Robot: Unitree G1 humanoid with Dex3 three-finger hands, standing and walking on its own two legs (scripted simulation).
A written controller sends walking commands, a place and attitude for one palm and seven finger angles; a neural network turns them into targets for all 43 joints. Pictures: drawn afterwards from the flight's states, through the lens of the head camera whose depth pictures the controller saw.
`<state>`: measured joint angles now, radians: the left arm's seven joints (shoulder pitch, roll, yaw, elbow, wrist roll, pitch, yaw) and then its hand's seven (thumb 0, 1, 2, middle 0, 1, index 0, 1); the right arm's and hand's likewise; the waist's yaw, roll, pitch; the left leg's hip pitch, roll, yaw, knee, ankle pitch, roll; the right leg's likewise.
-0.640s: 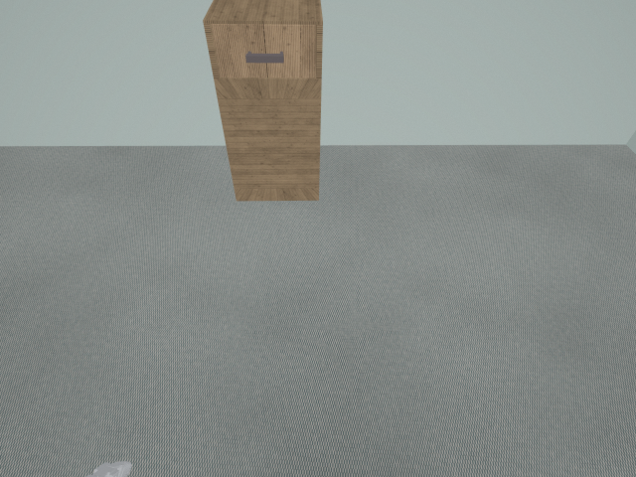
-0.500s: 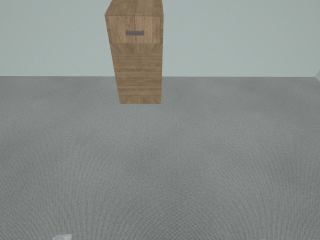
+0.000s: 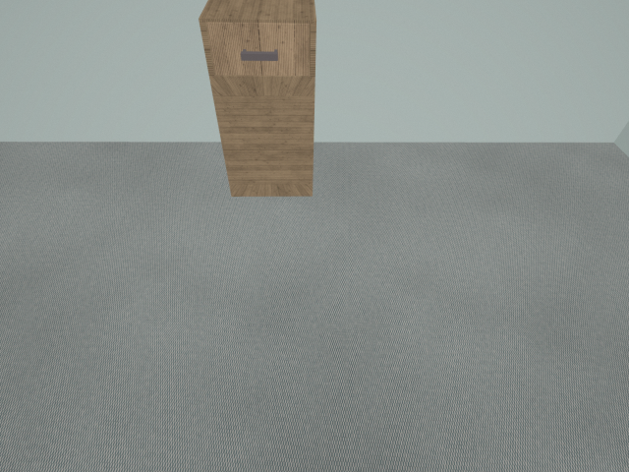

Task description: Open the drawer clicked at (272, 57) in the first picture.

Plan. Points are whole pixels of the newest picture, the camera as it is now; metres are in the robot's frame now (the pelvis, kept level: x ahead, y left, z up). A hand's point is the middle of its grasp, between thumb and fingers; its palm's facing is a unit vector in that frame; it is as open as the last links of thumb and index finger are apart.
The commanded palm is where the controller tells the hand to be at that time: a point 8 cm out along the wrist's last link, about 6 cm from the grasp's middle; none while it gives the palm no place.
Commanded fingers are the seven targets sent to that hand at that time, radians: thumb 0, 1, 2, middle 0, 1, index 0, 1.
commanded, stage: stand and wait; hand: left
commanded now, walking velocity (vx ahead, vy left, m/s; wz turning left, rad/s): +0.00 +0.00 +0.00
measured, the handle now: (259, 53) +1.43 +0.28 -0.08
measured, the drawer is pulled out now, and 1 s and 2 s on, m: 0.00 0.00 0.00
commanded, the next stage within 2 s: look at it before walking up in 0.18 s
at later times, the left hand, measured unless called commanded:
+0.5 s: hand out of the picture +0.08 +0.24 -0.16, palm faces -0.03 -0.94 -0.33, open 7.4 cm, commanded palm none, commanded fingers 0.00 0.90 0.90 -0.20 -0.30 -0.20 -0.30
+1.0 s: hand out of the picture +0.08 +0.24 -0.16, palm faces -0.03 -0.94 -0.33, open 7.4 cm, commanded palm none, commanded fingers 0.00 0.90 0.90 -0.20 -0.30 -0.20 -0.30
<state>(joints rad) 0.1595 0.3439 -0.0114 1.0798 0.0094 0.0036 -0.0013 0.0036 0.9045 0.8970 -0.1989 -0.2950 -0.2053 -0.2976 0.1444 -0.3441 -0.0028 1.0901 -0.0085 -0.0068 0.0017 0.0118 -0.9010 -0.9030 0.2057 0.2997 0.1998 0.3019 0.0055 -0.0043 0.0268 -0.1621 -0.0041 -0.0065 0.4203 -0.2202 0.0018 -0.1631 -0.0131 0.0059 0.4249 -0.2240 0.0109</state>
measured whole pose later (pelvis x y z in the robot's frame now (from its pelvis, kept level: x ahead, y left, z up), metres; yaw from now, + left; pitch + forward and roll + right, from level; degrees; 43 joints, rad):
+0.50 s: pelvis +0.00 +0.00 +0.00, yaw +0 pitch -2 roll +0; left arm 0.14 0.34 -0.01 1.09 0.01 0.00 0.00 0.00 0.90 0.90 -0.20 -0.29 -0.21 -0.30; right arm 0.13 -0.34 0.00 1.11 -0.01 -0.01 0.00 0.01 -0.90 -0.90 0.21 0.30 0.20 0.30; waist 0.00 -0.01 0.03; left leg -0.15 0.00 0.00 0.39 -0.21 0.00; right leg -0.16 -0.01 0.01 0.40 -0.21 0.01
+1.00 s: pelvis +0.01 +0.00 +0.00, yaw -1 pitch -2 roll +0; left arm 0.16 0.33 -0.01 1.09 0.01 0.00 0.01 0.00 0.91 0.90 -0.20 -0.29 -0.20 -0.30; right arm 0.13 -0.32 0.00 1.11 -0.01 0.00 0.00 0.01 -0.90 -0.90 0.20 0.30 0.20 0.30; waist 0.01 0.00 0.01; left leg -0.14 0.01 0.00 0.40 -0.23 -0.01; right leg -0.14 0.00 0.01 0.40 -0.23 0.01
